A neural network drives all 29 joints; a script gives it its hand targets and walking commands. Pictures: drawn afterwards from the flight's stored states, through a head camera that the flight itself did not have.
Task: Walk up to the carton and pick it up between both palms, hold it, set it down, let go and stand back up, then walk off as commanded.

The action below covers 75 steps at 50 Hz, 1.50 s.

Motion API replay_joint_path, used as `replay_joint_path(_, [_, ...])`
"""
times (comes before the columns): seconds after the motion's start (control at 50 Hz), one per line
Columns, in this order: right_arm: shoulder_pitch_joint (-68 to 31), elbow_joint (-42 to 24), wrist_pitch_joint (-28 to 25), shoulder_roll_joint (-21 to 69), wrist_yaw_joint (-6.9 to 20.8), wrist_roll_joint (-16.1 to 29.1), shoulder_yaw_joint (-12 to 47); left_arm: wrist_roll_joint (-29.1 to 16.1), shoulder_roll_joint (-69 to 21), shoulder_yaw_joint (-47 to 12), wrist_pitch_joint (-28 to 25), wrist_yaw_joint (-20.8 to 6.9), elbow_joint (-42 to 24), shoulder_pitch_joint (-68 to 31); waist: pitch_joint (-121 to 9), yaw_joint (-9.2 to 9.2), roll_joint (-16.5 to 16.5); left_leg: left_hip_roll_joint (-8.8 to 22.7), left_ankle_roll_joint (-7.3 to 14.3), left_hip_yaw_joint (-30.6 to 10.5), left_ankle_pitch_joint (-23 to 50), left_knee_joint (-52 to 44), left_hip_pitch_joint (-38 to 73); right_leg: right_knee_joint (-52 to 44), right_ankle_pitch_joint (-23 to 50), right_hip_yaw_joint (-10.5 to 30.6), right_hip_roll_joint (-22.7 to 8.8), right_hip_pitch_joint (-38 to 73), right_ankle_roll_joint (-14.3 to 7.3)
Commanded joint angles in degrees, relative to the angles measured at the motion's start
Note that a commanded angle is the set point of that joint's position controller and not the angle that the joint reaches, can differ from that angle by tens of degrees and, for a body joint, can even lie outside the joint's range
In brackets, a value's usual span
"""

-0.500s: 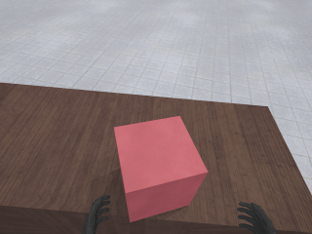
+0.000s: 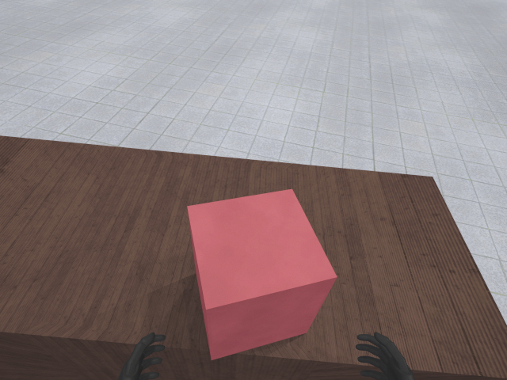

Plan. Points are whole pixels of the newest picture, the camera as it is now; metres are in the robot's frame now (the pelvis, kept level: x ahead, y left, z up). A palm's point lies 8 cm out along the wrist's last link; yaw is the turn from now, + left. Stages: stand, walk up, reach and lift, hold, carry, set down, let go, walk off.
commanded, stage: set down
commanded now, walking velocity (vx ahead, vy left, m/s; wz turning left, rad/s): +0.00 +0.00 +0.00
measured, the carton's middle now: (251, 274) +0.35 +0.03 -0.09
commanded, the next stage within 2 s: let go in 0.24 s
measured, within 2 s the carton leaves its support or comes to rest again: neither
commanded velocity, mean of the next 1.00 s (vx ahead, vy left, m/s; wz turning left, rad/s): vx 0.00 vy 0.00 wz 0.00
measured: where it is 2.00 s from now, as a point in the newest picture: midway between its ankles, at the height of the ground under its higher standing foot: outside the picture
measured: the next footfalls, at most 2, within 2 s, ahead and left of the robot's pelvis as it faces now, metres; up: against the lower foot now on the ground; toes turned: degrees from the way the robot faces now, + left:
none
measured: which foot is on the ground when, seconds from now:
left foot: down 0.00-1.00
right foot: down 0.00-1.00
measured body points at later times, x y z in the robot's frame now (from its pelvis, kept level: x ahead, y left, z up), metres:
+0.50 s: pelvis +0.00 +0.00 +0.00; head +0.00 +0.03 +0.45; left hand +0.16 +0.22 -0.09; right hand +0.18 -0.21 -0.09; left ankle -0.02 +0.15 -0.74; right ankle -0.01 -0.09 -0.74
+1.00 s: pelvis +0.00 +0.00 +0.00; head -0.01 +0.03 +0.45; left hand +0.11 +0.27 -0.13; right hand +0.13 -0.26 -0.11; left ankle -0.02 +0.15 -0.74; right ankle -0.01 -0.09 -0.74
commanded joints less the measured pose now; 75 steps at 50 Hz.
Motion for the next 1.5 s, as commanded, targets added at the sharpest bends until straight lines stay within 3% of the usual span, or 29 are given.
replay_joint_path(0.0, [-1.3, -13.1, -0.5, -6.4, -1.5, -2.4, -6.5, -6.9, 6.1, 1.3, -0.7, -0.7, -8.8, -6.1, 2.7, -0.26, 0.5, -5.4, 2.6, 3.0, 10.2, -5.7, 2.4, -6.2, 6.3, 6.5, -3.6, 11.9, 2.2])
replay_joint_path(0.26, [0.3, -15.0, 0.9, -3.9, -4.2, -4.7, -6.7, -6.6, 9.2, 3.3, 2.7, -3.1, -9.2, -5.7, 1.7, -0.64, 0.8, -5.9, 2.5, 3.4, 12.2, -6.1, 3.7, -6.5, 11.6, 5.8, -3.8, 14.5, 2.9])
replay_joint_path(0.36, [0.5, -14.6, 1.7, -3.4, -4.5, -5.5, -7.3, -5.9, 9.3, 3.0, 4.0, -3.5, -9.5, -5.4, 2.2, -0.72, 2.6, -5.6, 2.3, 3.4, 13.5, -6.3, 6.0, -7.0, 10.5, 4.8, -3.3, 13.0, 2.5])
replay_joint_path(0.76, [0.3, -17.0, 6.2, -0.2, -6.9, -9.7, -9.6, -5.9, 12.3, 3.2, 10.2, -5.7, -9.4, -8.2, 5.0, -1.38, 3.4, -5.8, 2.3, 4.5, 10.3, -7.3, 6.5, -7.5, 6.0, 4.2, -4.0, 11.6, 2.9])
replay_joint_path(0.78, [7.7, -12.4, 14.5, -15.1, -8.8, -16.4, -10.1, -4.2, 17.8, 5.7, 5.6, -5.5, 2.6, -4.0, -2.3, 0.08, 5.8, 2.7, 2.3, -1.5, 25.7, 1.1, 4.0, 2.7, 20.6, 5.1, -7.9, 11.1, 3.0])
replay_joint_path(0.84, [5.5, -13.9, 21.4, -12.4, -9.6, -15.2, -9.1, -4.7, 19.2, 4.5, 2.6, -5.6, 7.5, -2.9, -3.1, -0.69, 3.5, 2.3, 2.5, -0.9, 18.1, 1.8, 2.0, 0.5, 20.5, 5.1, -8.5, 11.9, 4.5])
replay_joint_path(0.9, [5.3, -12.5, 22.5, -14.0, -9.4, -14.7, -8.4, -5.6, 19.8, 3.7, 2.4, -5.7, 12.0, -6.6, -1.8, -1.54, 5.7, 2.1, 3.4, -1.8, 14.7, 0.3, 1.6, -1.1, 18.9, 6.1, -9.0, 11.2, 3.9])
replay_joint_path(0.94, [5.1, -11.7, 23.1, -14.0, -9.0, -14.5, -7.9, -5.6, 20.6, 3.4, 2.0, -5.6, 15.1, -7.1, -1.6, -1.47, 4.7, 2.2, 3.8, -2.3, 13.3, 0.1, 1.6, -1.6, 17.3, 5.9, -8.9, 10.8, 3.8])
replay_joint_path(1.1, [5.7, -8.9, 24.8, -16.3, -8.5, -14.5, -6.9, -5.4, 24.4, 2.8, 2.1, -5.7, 25.3, -8.5, -0.3, -1.59, 6.3, 2.3, 4.4, -2.7, 9.9, -1.0, 2.3, -4.3, 14.3, 7.2, -9.2, 9.9, 3.5])
replay_joint_path(1.48, [7.4, -7.1, 25.5, -17.0, -8.5, -14.4, -7.0, -5.9, 25.8, 2.9, 2.8, -5.6, 30.4, -8.5, 1.9, -1.93, 4.3, 2.6, 4.4, -2.7, 6.8, -3.1, 3.4, -7.7, 10.8, 8.8, -9.6, 7.9, 3.3])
